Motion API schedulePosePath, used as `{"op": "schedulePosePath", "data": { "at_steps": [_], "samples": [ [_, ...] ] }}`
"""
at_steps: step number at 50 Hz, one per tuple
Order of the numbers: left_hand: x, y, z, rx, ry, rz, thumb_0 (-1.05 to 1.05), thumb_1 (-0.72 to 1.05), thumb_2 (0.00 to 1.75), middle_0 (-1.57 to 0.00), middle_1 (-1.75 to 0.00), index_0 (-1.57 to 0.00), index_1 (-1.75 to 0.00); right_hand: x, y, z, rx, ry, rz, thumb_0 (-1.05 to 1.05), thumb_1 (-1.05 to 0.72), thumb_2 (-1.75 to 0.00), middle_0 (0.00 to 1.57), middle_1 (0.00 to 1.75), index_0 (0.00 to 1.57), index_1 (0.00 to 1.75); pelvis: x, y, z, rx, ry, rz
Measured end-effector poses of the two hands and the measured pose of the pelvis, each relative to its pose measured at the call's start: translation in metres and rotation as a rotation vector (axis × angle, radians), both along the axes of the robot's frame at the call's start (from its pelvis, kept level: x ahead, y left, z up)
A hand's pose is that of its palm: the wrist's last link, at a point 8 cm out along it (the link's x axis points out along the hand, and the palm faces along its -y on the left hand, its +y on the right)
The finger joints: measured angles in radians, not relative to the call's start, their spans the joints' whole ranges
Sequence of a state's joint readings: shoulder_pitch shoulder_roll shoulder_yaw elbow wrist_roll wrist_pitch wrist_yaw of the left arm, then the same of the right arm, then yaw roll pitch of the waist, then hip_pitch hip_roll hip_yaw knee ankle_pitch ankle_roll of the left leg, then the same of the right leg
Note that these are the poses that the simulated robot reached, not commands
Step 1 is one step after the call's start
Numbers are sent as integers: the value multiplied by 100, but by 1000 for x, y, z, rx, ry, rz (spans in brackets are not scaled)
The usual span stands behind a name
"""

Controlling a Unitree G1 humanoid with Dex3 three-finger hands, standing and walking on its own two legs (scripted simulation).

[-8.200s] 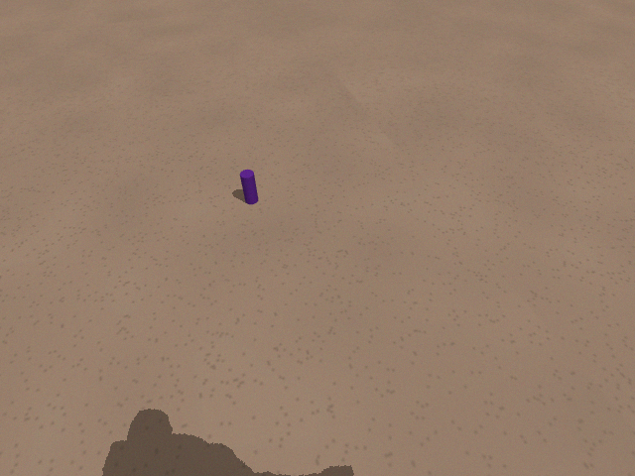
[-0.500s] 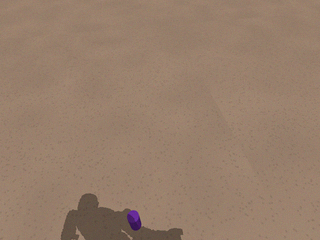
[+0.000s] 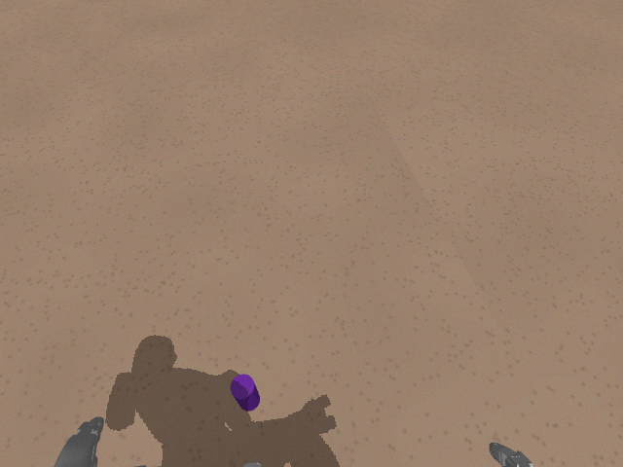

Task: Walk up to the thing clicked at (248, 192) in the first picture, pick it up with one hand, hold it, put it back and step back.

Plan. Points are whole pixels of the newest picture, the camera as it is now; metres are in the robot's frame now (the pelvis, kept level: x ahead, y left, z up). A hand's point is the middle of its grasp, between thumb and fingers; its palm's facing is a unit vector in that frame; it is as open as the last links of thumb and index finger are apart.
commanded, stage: go down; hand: left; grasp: from the side
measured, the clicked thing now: (246, 393) +0.37 +0.19 -0.66
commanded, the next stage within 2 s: none
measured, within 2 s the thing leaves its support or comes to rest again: neither
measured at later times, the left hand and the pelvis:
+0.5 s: hand out of the picture +0.14 +0.28 -0.17, palm faces +0.10 -0.95 -0.30, open 17.5 cm; pelvis +0.00 +0.00 -0.06, yaw +1 degrees
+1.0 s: hand (124, 427) +0.23 +0.33 -0.25, palm faces +0.13 -0.97 -0.22, open 17.5 cm; pelvis -0.05 +0.00 -0.17, yaw -1 degrees
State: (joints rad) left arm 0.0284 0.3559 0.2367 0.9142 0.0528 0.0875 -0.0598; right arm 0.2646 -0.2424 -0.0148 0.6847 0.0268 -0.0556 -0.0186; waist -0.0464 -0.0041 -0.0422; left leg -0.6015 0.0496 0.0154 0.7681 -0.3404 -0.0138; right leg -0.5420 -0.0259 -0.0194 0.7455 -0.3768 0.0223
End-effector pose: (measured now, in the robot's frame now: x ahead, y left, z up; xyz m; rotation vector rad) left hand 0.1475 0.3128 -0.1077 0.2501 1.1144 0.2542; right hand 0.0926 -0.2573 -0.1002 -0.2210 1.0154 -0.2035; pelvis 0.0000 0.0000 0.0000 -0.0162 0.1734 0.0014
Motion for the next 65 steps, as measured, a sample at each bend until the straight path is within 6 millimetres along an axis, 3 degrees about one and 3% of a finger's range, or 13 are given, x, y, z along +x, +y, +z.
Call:
{"op": "schedulePosePath", "data": {
  "at_steps": [9,19,34,39,50,65],
  "samples": [
    [-9,7,-16,-5,-46,-10,0,-41,7,-7,-7,-8,-8,31,-3,-13,-55,-107,34,1,-88,-89,21,30,20,30,1,3,-28,-11,61,6],
    [-16,11,-22,-8,-48,3,0,-56,2,-8,-6,-9,-7,62,9,-16,-65,-225,76,1,-88,-89,21,30,20,30,-1,2,-45,-24,94,15],
    [-27,23,-45,-33,-120,-7,-1,-56,2,-8,-5,-8,-6,56,13,-50,-68,-236,115,1,-91,-90,21,30,20,30,-15,0,-79,-30,170,14],
    [-13,36,-66,-33,-207,-5,-1,-57,3,-8,-6,-8,-6,51,8,-75,-84,-225,143,1,-92,-90,21,30,20,30,-24,-1,-102,-28,218,12],
    [56,61,-114,-58,-483,-78,-1,-57,5,-7,-8,-7,-8,34,-7,-150,-120,-147,163,1,-90,-90,21,30,20,30,-47,-3,-170,-35,314,-7],
    [83,88,-159,-69,-655,-105,-1,-51,7,-5,-7,-6,-8,-9,-16,-232,-133,12,179,1,-89,-90,21,30,21,30,-67,-4,-236,-47,380,-23]
  ]
}}
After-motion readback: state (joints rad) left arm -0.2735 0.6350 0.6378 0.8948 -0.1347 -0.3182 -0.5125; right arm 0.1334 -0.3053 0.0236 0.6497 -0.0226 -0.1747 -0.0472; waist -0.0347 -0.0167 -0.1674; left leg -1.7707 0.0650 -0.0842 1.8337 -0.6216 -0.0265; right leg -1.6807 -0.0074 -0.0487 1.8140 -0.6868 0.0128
